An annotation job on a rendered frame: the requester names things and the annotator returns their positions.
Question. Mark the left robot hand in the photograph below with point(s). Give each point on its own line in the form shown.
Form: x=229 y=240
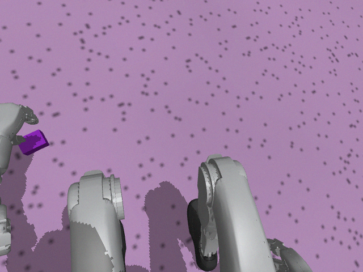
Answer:
x=12 y=118

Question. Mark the right robot foot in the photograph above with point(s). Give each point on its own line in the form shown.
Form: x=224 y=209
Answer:
x=204 y=263

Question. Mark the left robot arm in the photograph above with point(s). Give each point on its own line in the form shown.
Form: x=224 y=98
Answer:
x=5 y=223

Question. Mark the right robot hand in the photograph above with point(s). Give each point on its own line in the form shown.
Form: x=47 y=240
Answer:
x=291 y=260

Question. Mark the small box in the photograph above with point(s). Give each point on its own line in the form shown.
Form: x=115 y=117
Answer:
x=34 y=141

